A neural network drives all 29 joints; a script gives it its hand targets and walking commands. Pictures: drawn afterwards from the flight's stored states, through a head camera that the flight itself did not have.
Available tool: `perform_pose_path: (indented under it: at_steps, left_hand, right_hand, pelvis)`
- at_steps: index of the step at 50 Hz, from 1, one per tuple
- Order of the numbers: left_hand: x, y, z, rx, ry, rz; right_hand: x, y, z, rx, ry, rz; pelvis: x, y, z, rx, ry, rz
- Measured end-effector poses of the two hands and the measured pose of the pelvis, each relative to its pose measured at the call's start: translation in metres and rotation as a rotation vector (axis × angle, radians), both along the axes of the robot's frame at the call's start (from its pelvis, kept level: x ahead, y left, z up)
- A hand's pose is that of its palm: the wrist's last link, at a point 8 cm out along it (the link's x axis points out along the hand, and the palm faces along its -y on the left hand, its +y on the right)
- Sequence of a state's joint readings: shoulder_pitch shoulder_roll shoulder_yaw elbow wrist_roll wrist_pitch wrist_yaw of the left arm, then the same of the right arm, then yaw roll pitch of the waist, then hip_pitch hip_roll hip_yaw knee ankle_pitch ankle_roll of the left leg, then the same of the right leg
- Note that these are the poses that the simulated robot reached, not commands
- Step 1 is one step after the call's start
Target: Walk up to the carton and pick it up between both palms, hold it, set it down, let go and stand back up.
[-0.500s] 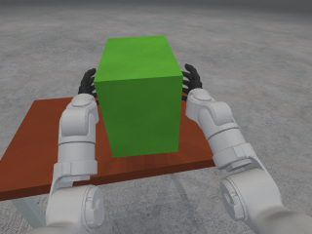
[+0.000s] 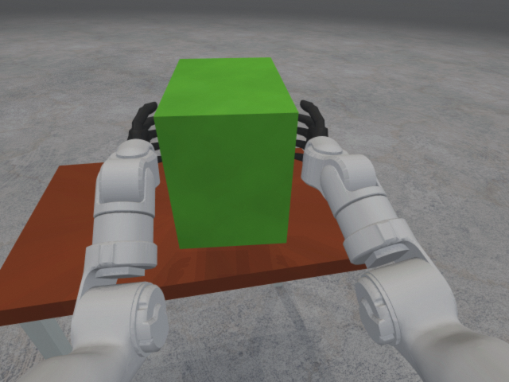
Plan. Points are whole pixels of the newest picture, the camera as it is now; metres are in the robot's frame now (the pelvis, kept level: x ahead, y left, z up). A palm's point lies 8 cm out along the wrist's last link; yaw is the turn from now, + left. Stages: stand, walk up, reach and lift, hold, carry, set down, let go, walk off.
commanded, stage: hold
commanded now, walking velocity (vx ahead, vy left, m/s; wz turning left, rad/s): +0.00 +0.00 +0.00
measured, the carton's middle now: (229, 144) +0.43 +0.02 +0.23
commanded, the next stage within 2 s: set down in 1.58 s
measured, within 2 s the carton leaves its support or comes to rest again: neither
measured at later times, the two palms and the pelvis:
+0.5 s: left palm (141, 155) +0.37 +0.15 +0.24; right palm (312, 150) +0.37 -0.11 +0.25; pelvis +0.00 +0.00 +0.00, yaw +0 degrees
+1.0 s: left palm (142, 156) +0.37 +0.15 +0.24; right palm (313, 147) +0.37 -0.11 +0.25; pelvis +0.01 +0.00 +0.00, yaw +0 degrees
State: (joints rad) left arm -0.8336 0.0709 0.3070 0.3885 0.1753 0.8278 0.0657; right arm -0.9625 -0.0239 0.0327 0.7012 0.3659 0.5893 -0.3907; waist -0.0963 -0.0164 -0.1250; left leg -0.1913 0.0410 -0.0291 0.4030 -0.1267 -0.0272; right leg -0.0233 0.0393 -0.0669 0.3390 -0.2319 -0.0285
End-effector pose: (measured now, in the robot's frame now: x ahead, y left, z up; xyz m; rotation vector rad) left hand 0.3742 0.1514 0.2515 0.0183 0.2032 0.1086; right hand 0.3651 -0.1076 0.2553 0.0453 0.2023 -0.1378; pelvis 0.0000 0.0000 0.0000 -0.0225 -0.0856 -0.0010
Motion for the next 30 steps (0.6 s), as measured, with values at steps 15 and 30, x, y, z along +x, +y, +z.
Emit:
perform_pose_path:
  at_steps: [15,30]
  left_hand:
    - [-0.001,0.002,-0.008,-0.009,0.013,0.017]
    - [0.0,0.0,-0.002,0.012,-0.011,0.023]
  right_hand:
    - [0.002,0.002,-0.006,0.013,0.022,0.012]
    - [0.006,0.0,-0.002,0.031,0.001,0.019]
  pelvis:
    - [0.001,0.002,0.0,-0.005,0.003,0.003]
    - [0.006,0.003,-0.001,-0.006,0.024,0.006]
